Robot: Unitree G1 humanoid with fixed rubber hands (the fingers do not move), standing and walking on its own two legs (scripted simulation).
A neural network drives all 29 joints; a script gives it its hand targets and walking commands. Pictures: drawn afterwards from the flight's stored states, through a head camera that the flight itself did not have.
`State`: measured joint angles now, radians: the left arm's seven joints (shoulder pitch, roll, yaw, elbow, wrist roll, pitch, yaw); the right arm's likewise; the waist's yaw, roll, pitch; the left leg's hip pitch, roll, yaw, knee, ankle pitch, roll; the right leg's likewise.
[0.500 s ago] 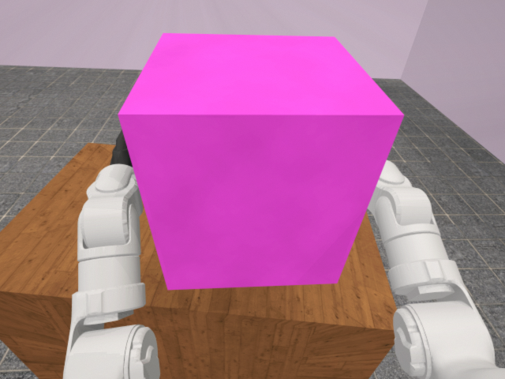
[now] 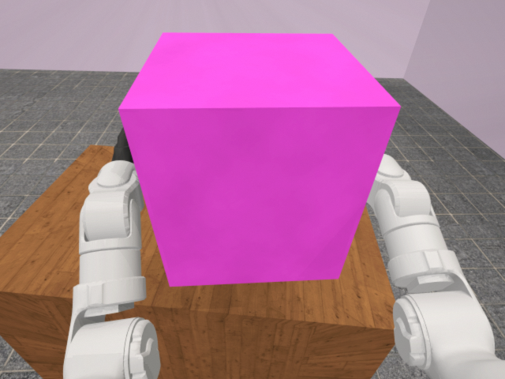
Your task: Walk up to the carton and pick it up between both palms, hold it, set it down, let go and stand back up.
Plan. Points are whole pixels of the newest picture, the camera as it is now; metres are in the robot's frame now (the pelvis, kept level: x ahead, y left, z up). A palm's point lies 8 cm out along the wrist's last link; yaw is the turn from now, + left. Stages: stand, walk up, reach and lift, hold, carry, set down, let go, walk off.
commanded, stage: hold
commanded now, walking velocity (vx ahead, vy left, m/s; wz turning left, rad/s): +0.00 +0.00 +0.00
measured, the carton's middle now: (252, 158) +0.39 +0.00 +0.21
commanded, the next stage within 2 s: none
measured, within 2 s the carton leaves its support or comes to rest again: neither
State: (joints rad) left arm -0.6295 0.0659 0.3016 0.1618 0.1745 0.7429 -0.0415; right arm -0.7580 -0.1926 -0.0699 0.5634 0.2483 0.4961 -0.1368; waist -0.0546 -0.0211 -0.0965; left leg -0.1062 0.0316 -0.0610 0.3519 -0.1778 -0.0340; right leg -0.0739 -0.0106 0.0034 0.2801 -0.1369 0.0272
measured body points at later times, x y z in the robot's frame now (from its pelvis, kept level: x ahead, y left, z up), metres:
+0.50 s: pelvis +0.01 +0.01 +0.00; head -0.06 +0.03 +0.44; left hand +0.37 +0.19 +0.22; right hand +0.38 -0.18 +0.22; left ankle +0.01 +0.14 -0.75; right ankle +0.01 -0.14 -0.75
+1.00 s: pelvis +0.01 +0.00 +0.00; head -0.06 +0.02 +0.44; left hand +0.37 +0.19 +0.22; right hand +0.38 -0.18 +0.22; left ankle +0.01 +0.14 -0.75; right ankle +0.01 -0.14 -0.75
